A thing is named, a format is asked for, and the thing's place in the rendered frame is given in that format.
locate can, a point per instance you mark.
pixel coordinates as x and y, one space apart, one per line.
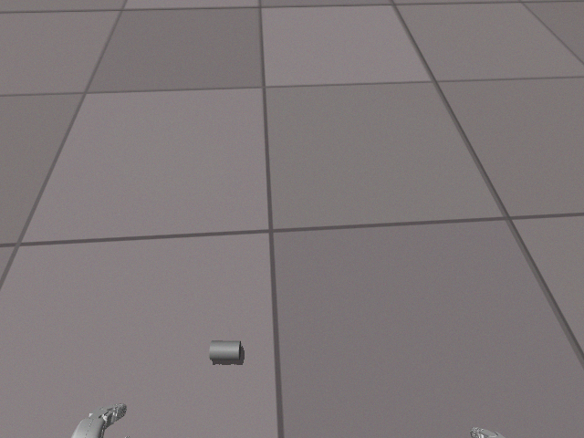
225 350

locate left robot hand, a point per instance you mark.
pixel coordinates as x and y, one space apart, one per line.
99 420

